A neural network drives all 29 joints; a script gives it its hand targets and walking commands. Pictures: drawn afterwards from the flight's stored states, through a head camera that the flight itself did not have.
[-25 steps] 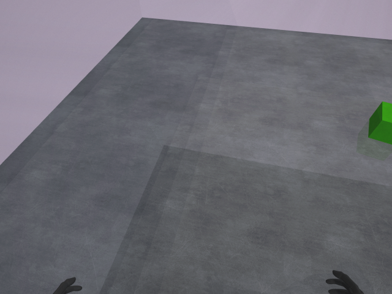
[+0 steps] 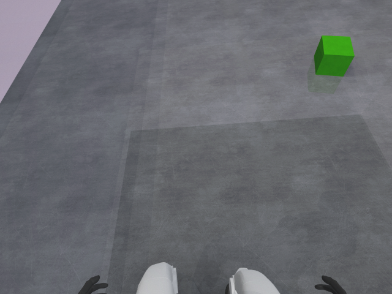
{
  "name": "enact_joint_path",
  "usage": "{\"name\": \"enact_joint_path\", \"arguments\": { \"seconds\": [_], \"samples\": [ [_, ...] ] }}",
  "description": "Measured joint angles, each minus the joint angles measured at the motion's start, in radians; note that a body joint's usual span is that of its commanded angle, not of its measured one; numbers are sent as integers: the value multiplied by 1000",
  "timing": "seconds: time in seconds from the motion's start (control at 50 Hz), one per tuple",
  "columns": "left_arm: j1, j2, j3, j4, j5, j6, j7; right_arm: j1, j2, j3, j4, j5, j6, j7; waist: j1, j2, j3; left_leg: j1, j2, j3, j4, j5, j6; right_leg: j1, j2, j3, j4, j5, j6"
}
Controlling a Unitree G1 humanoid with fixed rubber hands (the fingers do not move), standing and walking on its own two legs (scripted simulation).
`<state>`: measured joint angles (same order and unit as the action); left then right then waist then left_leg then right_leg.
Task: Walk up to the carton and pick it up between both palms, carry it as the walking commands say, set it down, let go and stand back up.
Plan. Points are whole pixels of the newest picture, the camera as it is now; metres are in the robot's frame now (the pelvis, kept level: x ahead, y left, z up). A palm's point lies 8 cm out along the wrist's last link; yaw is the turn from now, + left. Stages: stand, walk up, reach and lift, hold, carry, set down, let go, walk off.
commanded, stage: walk up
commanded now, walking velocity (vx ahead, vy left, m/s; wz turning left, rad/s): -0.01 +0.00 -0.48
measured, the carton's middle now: (332, 55) +1.57 -0.91 -0.67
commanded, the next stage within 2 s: none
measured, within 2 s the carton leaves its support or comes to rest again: neither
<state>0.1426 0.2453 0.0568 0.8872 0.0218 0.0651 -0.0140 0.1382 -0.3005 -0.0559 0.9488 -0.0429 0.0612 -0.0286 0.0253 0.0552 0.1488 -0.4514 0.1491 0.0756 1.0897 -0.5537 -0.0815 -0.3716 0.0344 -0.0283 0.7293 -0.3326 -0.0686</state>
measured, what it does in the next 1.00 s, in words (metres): steps on the spot, turning right: left foot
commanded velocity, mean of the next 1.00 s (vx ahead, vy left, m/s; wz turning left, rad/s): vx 0.12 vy -0.02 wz -0.48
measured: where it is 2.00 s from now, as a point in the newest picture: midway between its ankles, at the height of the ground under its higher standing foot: (284, 218)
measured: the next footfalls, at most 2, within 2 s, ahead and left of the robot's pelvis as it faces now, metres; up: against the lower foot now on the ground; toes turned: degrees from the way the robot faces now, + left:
left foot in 0.54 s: +0.07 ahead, +0.16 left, +0.00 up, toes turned -11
right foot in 1.12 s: +0.12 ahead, -0.23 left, +0.00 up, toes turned -37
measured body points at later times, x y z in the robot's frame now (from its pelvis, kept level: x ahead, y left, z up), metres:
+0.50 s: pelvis +0.00 +0.04 +0.02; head +0.03 +0.04 +0.47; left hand +0.09 +0.31 -0.10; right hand +0.11 -0.25 -0.08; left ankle +0.03 +0.16 -0.70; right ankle +0.04 -0.08 -0.72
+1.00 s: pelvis +0.06 +0.00 +0.03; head +0.10 +0.01 +0.48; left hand +0.29 +0.18 -0.13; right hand -0.16 -0.17 -0.09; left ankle +0.03 +0.17 -0.72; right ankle +0.03 -0.18 -0.66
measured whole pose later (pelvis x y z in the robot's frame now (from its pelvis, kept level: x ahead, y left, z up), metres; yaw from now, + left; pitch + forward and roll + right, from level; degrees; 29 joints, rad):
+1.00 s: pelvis +0.06 +0.00 +0.03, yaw -28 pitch +3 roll -3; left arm 0.03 0.29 0.13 1.13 0.09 0.01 -0.07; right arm 0.45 -0.20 -0.11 1.19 -0.08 -0.07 -0.02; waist -0.07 -0.01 0.00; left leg -0.05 0.19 0.26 0.35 -0.33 -0.08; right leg -0.57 -0.09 -0.05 0.86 -0.22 0.05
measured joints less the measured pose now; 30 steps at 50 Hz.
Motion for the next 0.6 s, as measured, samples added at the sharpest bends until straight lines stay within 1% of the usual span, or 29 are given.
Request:
{"name": "enact_joint_path", "arguments": {
  "seconds": [0.04, 0.08, 0.14, 0.24, 0.36, 0.46, 0.5, 0.52, 0.54, 0.56, 0.58, 0.6],
  "samples": [
    [21, -6, 8, -10, 1, -2, 11, -1, 6, 3, -8, -1, -3, 2, 8, -6, -4, -56, -10, -17, 75, 63, -7, 13, 16, 19, -57, 36, 1],
    [41, -7, 13, -17, 1, -7, 15, 0, 12, 5, -17, -3, -4, 5, 16, -19, -16, -90, -15, -25, 95, 113, -12, 26, 29, 39, -110, 71, -8],
    [70, -5, 15, -31, 3, -16, 18, 4, 15, 6, -35, -4, 0, 5, 24, -36, -39, -106, -23, -34, 69, 153, -12, 42, 45, 68, -172, 111, -18],
    [119, -1, 11, -58, 7, -20, 19, 3, 6, 2, -80, -6, 4, 8, 39, -47, -72, -94, -39, -50, -8, 181, -4, 59, 67, 113, -239, 155, -17],
    [169, 16, 7, -89, 14, -15, 17, -2, 5, -1, -151, -3, 1, 11, 62, -56, -100, -52, -71, -57, -109, 166, 10, 59, 79, 170, -280, 188, 2],
    [197, 37, 10, -114, 21, -1, 12, 6, 17, 4, -213, 6, -7, 11, 74, -69, -116, 30, -108, -46, -267, 143, 27, 49, 75, 225, -298, 205, 34],
    [202, 47, 13, -123, 18, 6, 10, 22, 25, 8, -237, 9, -15, 5, 63, -73, -121, 101, -120, -35, -409, 191, 37, 37, 76, 241, -280, 198, 53],
    [206, 52, 16, -131, 15, 7, 8, 39, 24, 10, -251, 8, -20, 0, 49, -67, -129, 147, -115, -30, -500, 226, 47, 21, 84, 241, -252, 183, 61],
    [204, 54, 20, -139, 16, 7, 8, 57, 22, 11, -260, 3, -25, -5, 29, -56, -134, 168, -104, -30, -554, 273, 80, -12, 94, 227, -180, 104, 64],
    [192, 61, 27, -143, 21, 8, 8, 73, 30, 15, -255, 2, -26, -7, 14, -70, -128, 164, -112, -22, -540, 280, 98, -47, 86, 211, -80, 9, 68],
    [178, 65, 35, -145, 21, 10, 8, 91, 38, 21, -248, 2, -26, -7, 6, -82, -122, 168, -116, -13, -530, 270, 104, -82, 76, 189, 24, -50, 73],
    [162, 68, 39, -146, 21, 12, 4, 110, 43, 26, -239, 0, -27, -5, 0, -91, -119, 180, -116, -4, -534, 261, 104, -114, 67, 167, 120, -71, 79]
  ]
}}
